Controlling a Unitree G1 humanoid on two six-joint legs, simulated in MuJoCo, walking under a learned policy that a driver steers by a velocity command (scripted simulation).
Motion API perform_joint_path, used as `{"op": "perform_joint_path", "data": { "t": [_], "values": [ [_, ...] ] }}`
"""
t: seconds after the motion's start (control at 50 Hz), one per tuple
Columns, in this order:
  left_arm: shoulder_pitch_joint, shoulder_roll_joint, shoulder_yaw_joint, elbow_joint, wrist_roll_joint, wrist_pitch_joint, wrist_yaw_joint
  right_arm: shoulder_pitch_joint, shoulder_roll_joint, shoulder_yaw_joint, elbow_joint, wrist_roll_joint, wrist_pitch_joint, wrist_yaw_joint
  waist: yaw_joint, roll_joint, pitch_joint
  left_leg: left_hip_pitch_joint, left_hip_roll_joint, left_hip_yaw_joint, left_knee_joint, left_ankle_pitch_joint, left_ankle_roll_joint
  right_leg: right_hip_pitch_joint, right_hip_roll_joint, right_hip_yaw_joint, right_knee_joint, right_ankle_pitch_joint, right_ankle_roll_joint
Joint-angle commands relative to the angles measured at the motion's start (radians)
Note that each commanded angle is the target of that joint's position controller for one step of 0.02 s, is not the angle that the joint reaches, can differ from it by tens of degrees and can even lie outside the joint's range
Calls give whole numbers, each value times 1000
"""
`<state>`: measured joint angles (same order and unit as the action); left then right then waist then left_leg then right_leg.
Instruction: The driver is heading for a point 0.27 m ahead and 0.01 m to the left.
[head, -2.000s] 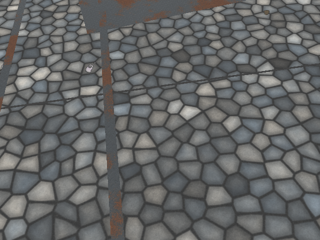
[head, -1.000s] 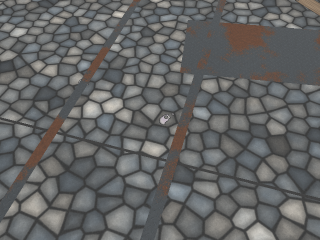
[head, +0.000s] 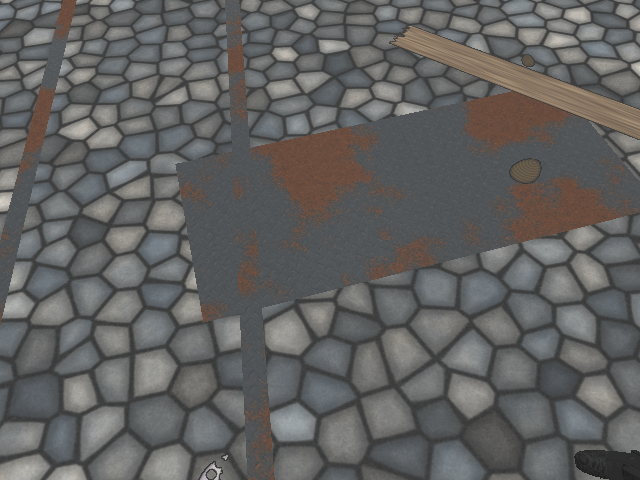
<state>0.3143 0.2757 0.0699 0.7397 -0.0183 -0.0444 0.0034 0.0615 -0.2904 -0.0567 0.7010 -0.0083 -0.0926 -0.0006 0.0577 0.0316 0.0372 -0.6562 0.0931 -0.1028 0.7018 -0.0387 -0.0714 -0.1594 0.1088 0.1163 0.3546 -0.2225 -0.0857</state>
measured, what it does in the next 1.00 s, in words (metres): walks ahead: left foot, then right foot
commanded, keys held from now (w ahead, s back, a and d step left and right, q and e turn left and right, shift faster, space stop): w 0.04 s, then no key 0.96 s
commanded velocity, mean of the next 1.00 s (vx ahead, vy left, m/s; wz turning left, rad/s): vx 0.14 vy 0.00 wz -0.12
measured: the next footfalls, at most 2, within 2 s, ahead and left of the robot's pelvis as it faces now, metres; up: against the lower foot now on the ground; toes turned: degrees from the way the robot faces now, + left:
left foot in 0.14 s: +0.28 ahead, +0.15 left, +0.00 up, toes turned -5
right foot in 0.48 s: +0.25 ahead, -0.10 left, +0.00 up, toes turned -3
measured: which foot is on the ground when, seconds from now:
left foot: up 0.00-0.12, down 0.14-1.00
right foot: down 0.00-0.16, up 0.18-0.46, down 0.48-1.00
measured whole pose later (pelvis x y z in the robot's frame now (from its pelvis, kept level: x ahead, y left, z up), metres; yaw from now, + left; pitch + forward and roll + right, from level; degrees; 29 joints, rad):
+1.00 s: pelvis +0.23 +0.03 -0.01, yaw -6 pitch -2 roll +0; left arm 0.20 0.23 0.04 0.86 0.01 0.01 0.03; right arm 0.13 -0.25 -0.02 0.98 0.00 0.00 -0.01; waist -0.01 0.00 0.04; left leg -0.21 0.00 0.02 0.53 -0.29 0.00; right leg -0.20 -0.01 0.05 0.53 -0.31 0.02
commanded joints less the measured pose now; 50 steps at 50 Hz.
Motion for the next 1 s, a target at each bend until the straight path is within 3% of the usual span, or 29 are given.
{"op": "perform_joint_path", "data": {
  "t": [0.02, 0.04, 0.1, 0.12, 0.14, 0.16, 0.18, 0.2, 0.22, 0.24, 0.26, 0.28, 0.34, 0.38, 0.42, 0.46, 0.48, 0.5, 0.52, 0.56, 0.62, 0.7, 1.0],
  "values": [
    [22, 168, 45, -50, -5, -7, 11, -87, -57, -7, -74, 14, -19, 13, 20, -125, -47, 168, -72, 62, -135, 143, -4, -86, -204, 142, -86, 155, -134],
    [37, 160, 42, -41, -6, -6, 11, -94, -68, -10, -77, 15, -24, 19, 24, -127, -47, 164, -69, 52, -160, 138, 7, -48, -223, 164, -62, 137, -130],
    [44, 147, 39, -28, 5, 7, 19, -56, -102, -25, -74, -4, -41, 29, -4, -153, -50, 194, -85, 55, -223, 70, 63, 58, -250, 213, 74, 318, -87],
    [21, 136, 36, -34, 7, 10, 22, 6, -108, -31, -56, -12, -48, 28, -42, -154, -77, 275, -97, 76, -269, 111, 88, 69, -224, 201, 146, 413, -61],
    [10, 111, 27, -47, 12, 9, 22, 79, -134, -39, -43, -29, -55, 25, -78, -139, -140, 422, -57, 64, -273, 265, 121, 40, -169, 171, 265, 455, -21],
    [63, 66, 8, -70, 29, 4, 22, 184, -202, -52, -40, -51, -59, 22, -90, 10, -291, 725, 131, -107, -176, 599, 213, -130, -94, 124, 525, 195, 35],
    [228, 43, -4, -40, 10, -2, 17, 263, -213, -60, 2, -36, -37, 29, -68, 287, -442, 972, 335, -442, -210, 641, 398, -370, 18, 57, 837, -448, 103],
    [222, 133, 12, -18, -2, 4, 16, 274, -159, -47, 0, 2, -22, 35, -88, 181, -422, 929, 328, -515, -263, 385, 386, -442, -27, 107, 943, -460, 115],
    [101, 165, 23, -34, -7, 17, 19, 215, -119, -33, -11, 6, -10, 31, -109, 92, -289, 816, 283, -399, -287, 276, 344, -492, -57, 84, 979, -394, 127],
    [20, 158, 21, -51, 1, 32, 24, 144, -80, -13, -18, -3, -1, 29, -97, 31, -205, 685, 233, -297, -311, 271, 317, -481, -90, 50, 935, -345, 134],
    [-16, 140, 20, -65, 11, 44, 28, 88, -52, 0, -17, -9, 3, 28, -70, 27, -150, 567, 201, -232, -334, 282, 305, -439, -130, 40, 856, -304, 136],
    [-9, 112, 16, -66, 13, 55, 28, 57, -45, 5, -10, -16, 7, 27, -38, 60, -127, 474, 160, -170, -361, 290, 286, -357, -158, 21, 759, -282, 136],
    [25, 43, -6, -47, 19, 63, 34, 20, -70, -2, 12, -19, 14, 23, -15, 118, -152, 386, 102, -42, -371, 453, 289, -177, -148, -52, 488, -226, 154],
    [16, 49, -7, -38, 20, 65, 35, 37, -90, -7, 32, -9, 23, 18, -26, 111, -202, 415, 117, -38, -367, 427, 298, -105, -147, -62, 372, -106, 153],
    [6, 60, -3, -27, 20, 73, 31, 26, -91, -3, 44, 0, 36, 16, -21, 93, -196, 387, 112, -33, -372, 215, 282, -27, -140, -78, 254, 10, 138],
    [-31, 63, -2, -31, 37, 80, 28, 31, -63, 11, 59, 5, 44, 20, -17, 72, -142, 316, 65, -26, -384, -123, 218, 54, -137, -78, 115, 106, 106],
    [-61, 85, -1, -50, 50, 80, 30, 54, -38, 22, 72, -4, 44, 23, -29, 39, -114, 276, 36, -22, -377, -276, 166, 80, -190, -13, 82, 153, 82],
    [-89, 136, 7, -69, 46, 80, 36, 89, -38, 24, 79, -18, 43, 27, -68, -42, -85, 251, -23, 17, -345, -391, 123, 66, -248, 37, 78, 169, 52],
    [-108, 148, 15, -46, 37, 80, 33, 118, -30, 23, 85, -14, 49, 23, -99, -149, -62, 319, -73, 82, -328, -358, 96, -58, -224, 28, 75, -50, 31],
    [-122, 74, -2, -46, 43, 64, 27, 77, -49, 20, 92, -11, 57, 12, -72, -124, -20, 370, -71, 90, -286, -270, 89, -133, -188, 7, 55, -97, 56],
    [-107, 73, -3, -33, 34, 41, 26, 96, -46, 21, 114, -11, 61, 4, -71, -102, -46, 389, -62, 86, -262, -150, 100, -84, -177, -9, 102, 92, 75],
    [-98, 75, -2, -17, 29, 38, 30, 82, -47, 20, 138, -2, 61, 4, -64, -69, -78, 422, -56, 86, -238, -40, 98, -43, -171, -17, 136, 214, 74],
    [-105, 65, -2, 94, 24, 43, 36, 63, -64, 14, 256, 6, 90, -17, -69, -34, -59, 476, -50, 82, -247, 3, 93, -21, -149, -47, 112, 233, 80]
  ]
}}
